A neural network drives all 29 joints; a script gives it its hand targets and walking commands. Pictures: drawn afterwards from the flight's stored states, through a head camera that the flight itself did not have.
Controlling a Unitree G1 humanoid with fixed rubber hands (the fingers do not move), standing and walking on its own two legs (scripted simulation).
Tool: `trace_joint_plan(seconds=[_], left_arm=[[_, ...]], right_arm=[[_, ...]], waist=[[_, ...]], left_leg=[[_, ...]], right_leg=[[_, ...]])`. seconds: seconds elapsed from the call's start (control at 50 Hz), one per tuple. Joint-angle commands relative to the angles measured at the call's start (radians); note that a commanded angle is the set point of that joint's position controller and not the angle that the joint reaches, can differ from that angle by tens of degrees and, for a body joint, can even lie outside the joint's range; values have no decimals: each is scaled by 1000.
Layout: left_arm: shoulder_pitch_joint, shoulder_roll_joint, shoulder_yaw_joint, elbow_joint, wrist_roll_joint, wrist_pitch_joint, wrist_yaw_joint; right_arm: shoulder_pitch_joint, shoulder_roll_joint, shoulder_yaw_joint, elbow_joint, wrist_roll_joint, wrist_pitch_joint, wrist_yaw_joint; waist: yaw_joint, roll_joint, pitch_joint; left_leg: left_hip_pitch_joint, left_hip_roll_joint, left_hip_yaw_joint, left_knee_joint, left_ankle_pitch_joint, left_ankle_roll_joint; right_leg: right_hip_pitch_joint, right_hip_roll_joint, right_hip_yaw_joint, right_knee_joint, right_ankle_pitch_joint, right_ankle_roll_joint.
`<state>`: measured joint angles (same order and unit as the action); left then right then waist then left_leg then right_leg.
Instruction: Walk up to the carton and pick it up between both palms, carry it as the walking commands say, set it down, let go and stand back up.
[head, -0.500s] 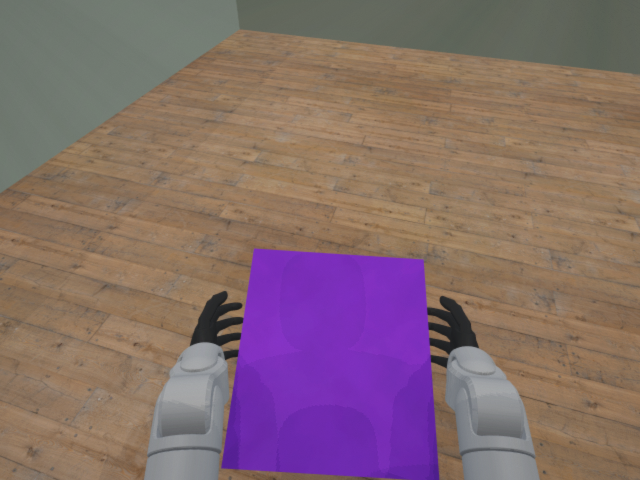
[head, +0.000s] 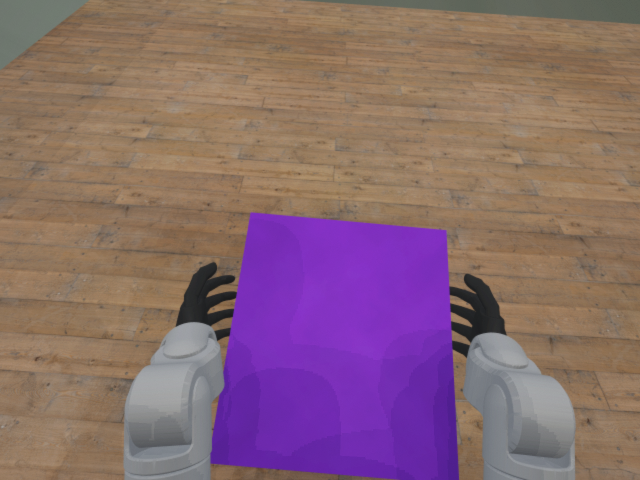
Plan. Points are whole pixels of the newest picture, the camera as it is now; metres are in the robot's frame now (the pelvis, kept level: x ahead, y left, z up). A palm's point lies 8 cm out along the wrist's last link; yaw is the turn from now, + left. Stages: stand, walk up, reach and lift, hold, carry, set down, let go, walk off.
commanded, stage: carry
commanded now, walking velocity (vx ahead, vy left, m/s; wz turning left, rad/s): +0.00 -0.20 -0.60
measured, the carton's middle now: (335, 344) +0.29 -0.01 +0.00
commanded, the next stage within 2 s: none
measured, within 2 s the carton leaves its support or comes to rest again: neither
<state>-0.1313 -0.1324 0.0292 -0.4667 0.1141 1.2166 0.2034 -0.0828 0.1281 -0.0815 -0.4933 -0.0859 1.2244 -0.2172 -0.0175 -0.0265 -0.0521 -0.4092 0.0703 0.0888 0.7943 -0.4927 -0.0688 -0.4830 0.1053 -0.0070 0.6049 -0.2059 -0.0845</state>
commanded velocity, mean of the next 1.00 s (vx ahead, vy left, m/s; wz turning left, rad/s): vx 0.00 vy -0.20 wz -0.60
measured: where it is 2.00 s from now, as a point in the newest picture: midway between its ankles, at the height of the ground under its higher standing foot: outside the picture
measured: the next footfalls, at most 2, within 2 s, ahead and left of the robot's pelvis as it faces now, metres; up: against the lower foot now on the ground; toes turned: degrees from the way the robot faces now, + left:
left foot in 0.02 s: +0.01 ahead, +0.11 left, +0.00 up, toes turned +6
right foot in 0.36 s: +0.01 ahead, -0.25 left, +0.00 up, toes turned -21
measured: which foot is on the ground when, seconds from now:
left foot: up 0.00-0.00, down 0.02-0.36, up 0.38-0.60, down 0.62-0.96, up 0.98-1.00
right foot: down 0.00-0.04, up 0.06-0.34, down 0.36-0.64, up 0.66-0.94, down 0.96-1.00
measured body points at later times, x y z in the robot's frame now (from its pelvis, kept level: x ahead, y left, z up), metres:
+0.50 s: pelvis -0.04 -0.12 -0.01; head -0.01 -0.13 +0.44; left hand +0.28 -0.07 +0.07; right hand +0.16 -0.36 +0.06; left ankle -0.04 +0.03 -0.67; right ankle -0.02 -0.23 -0.72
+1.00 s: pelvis -0.12 -0.24 +0.00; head -0.11 -0.25 +0.45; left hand +0.20 -0.28 +0.10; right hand +0.01 -0.53 +0.09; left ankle -0.03 -0.06 -0.70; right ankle -0.16 -0.36 -0.72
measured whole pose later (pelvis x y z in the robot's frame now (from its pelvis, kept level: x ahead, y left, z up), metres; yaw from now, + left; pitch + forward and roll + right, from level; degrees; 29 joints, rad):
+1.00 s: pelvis -0.12 -0.24 +0.00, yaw -36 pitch +4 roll -3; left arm -0.18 -0.14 0.05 -0.46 0.10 1.21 0.21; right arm -0.12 0.13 -0.09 -0.49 -0.10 1.22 -0.20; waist 0.03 0.08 -0.06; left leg -0.44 0.37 0.16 0.86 -0.52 -0.17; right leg -0.43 0.01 -0.12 0.60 -0.22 -0.01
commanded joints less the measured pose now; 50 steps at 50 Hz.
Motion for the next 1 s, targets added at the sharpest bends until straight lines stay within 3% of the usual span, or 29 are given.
trace_joint_plan(seconds=[0.0, 0.02, 0.04, 0.06, 0.08, 0.1, 0.16, 0.28, 0.32, 0.34, 0.36, 0.38, 0.4, 0.44, 0.48, 0.54, 0.58, 0.6, 0.62, 0.64, 0.66, 0.7, 0.76, 0.86, 0.9, 0.92, 0.94, 0.96, 0.98], left_arm=[[-355, -972, -619, -108, -362, -15, -227], [-348, -979, -626, -104, -363, -7, -227], [-433, -989, -659, -147, -393, 0, -237], [-436, -973, -643, -135, -389, -3, -235], [-424, -994, -652, -116, -397, -3, -240], [-427, -1014, -672, -123, -415, -7, -244], [-422, -1000, -668, -122, -428, -8, -243], [-409, -960, -667, -87, -445, 8, -243], [-390, -958, -650, -63, -438, 14, -244], [-366, -956, -631, -43, -425, 14, -245], [-335, -946, -606, -17, -404, 14, -246], [-342, -911, -590, -30, -403, 5, -245], [-328, -922, -584, -31, -407, 4, -242], [-358, -990, -591, -59, -394, -20, -250], [-365, -1041, -584, -85, -382, -38, -253], [-366, -1043, -603, -115, -373, -54, -248], [-371, -1023, -623, -121, -375, -53, -243], [-383, -1015, -636, -124, -381, -48, -241], [-377, -1011, -651, -124, -390, -40, -240], [-434, -1018, -682, -151, -407, -29, -246], [-444, -985, -670, -143, -403, -29, -244], [-436, -1021, -694, -143, -437, -29, -256], [-422, -999, -688, -131, -444, -29, -258], [-369, -940, -659, -87, -431, -3, -247], [-351, -922, -640, -63, -424, 10, -245], [-341, -915, -626, -43, -416, 15, -245], [-321, -905, -605, -23, -401, 18, -247], [-301, -878, -579, -10, -381, 19, -246], [-322, -875, -572, -29, -395, 13, -246]], right_arm=[[-421, 958, 687, -118, 420, -22, 288], [-410, 939, 670, -102, 401, -22, 285], [-410, 947, 644, -73, 382, -34, 282], [-428, 947, 661, -122, 395, -35, 282], [-431, 951, 654, -122, 384, -35, 285], [-445, 949, 650, -136, 382, -39, 287], [-438, 927, 627, -148, 369, -38, 273], [-373, 879, 595, -100, 329, -30, 253], [-367, 874, 595, -84, 332, -25, 248], [-370, 869, 597, -84, 337, -22, 248], [-403, 876, 619, -98, 341, -17, 251], [-391, 881, 665, -128, 351, -7, 251], [-427, 910, 683, -102, 379, -3, 255], [-531, 974, 726, -134, 424, -21, 275], [-557, 1027, 742, -158, 460, -41, 291], [-542, 1032, 743, -154, 469, -56, 299], [-497, 1012, 719, -127, 457, -58, 302], [-463, 1004, 703, -111, 446, -59, 302], [-428, 981, 677, -92, 423, -61, 299], [-413, 974, 643, -46, 397, -70, 297], [-429, 965, 648, -80, 400, -67, 297], [-430, 974, 641, -103, 387, -72, 299], [-429, 948, 619, -115, 373, -67, 285], [-383, 884, 607, -100, 348, -38, 266], [-380, 869, 609, -85, 342, -25, 259], [-369, 862, 607, -69, 341, -17, 257], [-376, 853, 616, -67, 342, -13, 257], [-383, 855, 639, -77, 346, -1, 256], [-425, 872, 688, -107, 371, 8, 257]], waist=[[9, -64, -368], [2, 144, -325], [5, 542, -271], [28, 326, -251], [31, 204, -243], [35, 156, -245], [27, 220, -224], [15, 333, -279], [26, 303, -323], [42, 196, -351], [40, -35, -333], [28, -357, -374], [27, -282, -385], [29, -196, -370], [28, -157, -362], [32, -119, -395], [26, -95, -405], [4, -56, -404], [-19, 131, -369], [-10, 584, -303], [13, 405, -284], [19, 190, -279], [13, 229, -263], [9, 331, -267], [19, 329, -280], [28, 246, -304], [37, 89, -308], [29, -195, -318], [25, -382, -317]], left_leg=[[348, 55, -13, -394, 150, 48], [493, 261, -197, -531, 210, 106], [436, 596, -487, -484, 680, 249], [402, 560, -361, -416, 923, 247], [381, 478, -252, -380, 952, 187], [397, 410, -131, -352, 977, 136], [398, 345, -4, -318, 980, 95], [341, 356, 117, -208, 866, 28], [300, 343, 145, -53, 898, -6], [197, 300, 152, 92, 760, -35], [-58, 223, 134, 286, 52, -57], [-307, 107, 99, 430, -288, -78], [-296, 113, 1, 465, -300, -78], [-250, 108, -18, 408, -174, -61], [-185, 101, -13, 313, -80, -43], [-82, 59, -2, 157, -51, -19], [62, 65, -17, -12, 10, 9], [227, 88, -11, -203, 123, 38], [386, 228, -146, -442, 204, 95], [383, 589, -506, -478, 597, 243], [364, 587, -421, -435, 744, 267], [365, 455, -192, -375, 802, 161], [385, 371, -3, -327, 910, 98], [351, 374, 104, -292, 799, 41], [326, 373, 122, -212, 734, 13], [253, 336, 153, -92, 666, -19], [74, 284, 150, 48, 381, -54], [-230, 181, 156, 260, -194, -105], [-404, 112, 65, 411, -351, -116]], right_leg=[[92, -193, 208, -121, 249, -15], [-110, -88, 83, 23, 61, 68], [-292, -43, -37, 369, -375, 99], [-297, -146, 27, 534, -354, 81], [-274, -174, 66, 527, -295, 74], [-261, -183, 53, 501, -228, 82], [-214, -120, -79, 371, -190, 112], [-19, -84, -168, 85, -126, 116], [121, -47, -185, -82, -58, 114], [274, -54, -132, -173, 69, 100], [440, -200, 60, -180, 457, 55], [545, -422, 355, -83, 896, -85], [519, -391, 281, -26, 951, -124], [432, -327, 191, -40, 710, -112], [335, -298, 176, -73, 452, -113], [282, -303, 233, -112, 343, -135], [187, -278, 233, -108, 293, -108], [73, -234, 183, -74, 245, -50], [-108, -138, 79, 53, 68, 34], [-302, -35, -53, 399, -342, 96], [-312, -128, 11, 582, -334, 86], [-269, -174, 50, 566, -232, 86], [-185, -109, -93, 403, -191, 119], [-26, -84, -177, 105, -198, 126], [75, -59, -202, -74, -132, 127], [216, -50, -177, -200, -27, 121], [373, -106, -75, -258, 74, 100], [528, -359, 286, -240, 414, -2], [554, -447, 415, -131, 789, -111]])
